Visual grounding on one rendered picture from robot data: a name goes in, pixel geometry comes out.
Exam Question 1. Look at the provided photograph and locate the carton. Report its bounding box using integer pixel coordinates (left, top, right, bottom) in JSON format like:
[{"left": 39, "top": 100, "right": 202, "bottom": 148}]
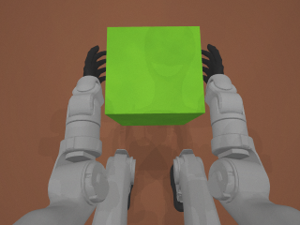
[{"left": 104, "top": 26, "right": 205, "bottom": 126}]

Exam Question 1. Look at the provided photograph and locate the robot right upper arm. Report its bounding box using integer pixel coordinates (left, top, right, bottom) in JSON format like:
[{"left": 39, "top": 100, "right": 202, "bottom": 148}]
[{"left": 207, "top": 157, "right": 300, "bottom": 225}]

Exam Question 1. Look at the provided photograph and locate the robot left forearm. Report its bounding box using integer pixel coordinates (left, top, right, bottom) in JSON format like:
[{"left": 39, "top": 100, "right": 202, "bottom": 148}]
[{"left": 48, "top": 75, "right": 104, "bottom": 198}]

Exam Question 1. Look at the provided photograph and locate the left robot foot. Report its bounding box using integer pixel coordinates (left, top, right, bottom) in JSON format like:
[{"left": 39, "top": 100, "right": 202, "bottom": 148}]
[{"left": 127, "top": 185, "right": 133, "bottom": 210}]

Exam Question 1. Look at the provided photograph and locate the robot right thigh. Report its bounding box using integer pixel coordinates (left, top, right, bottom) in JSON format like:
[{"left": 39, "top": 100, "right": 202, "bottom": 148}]
[{"left": 172, "top": 154, "right": 221, "bottom": 225}]

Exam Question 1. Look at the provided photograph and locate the robot right forearm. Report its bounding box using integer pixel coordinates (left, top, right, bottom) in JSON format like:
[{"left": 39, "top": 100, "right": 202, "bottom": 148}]
[{"left": 204, "top": 74, "right": 270, "bottom": 190}]

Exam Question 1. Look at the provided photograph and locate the robot left upper arm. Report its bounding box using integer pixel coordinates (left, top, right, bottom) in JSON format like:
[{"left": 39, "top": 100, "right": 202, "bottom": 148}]
[{"left": 13, "top": 159, "right": 110, "bottom": 225}]

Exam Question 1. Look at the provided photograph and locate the right robot hand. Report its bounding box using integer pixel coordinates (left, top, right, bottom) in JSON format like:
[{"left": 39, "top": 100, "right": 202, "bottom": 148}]
[{"left": 201, "top": 44, "right": 224, "bottom": 83}]

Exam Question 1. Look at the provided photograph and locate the left robot hand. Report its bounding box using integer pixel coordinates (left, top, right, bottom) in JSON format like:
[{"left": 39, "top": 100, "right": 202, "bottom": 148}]
[{"left": 82, "top": 45, "right": 107, "bottom": 83}]

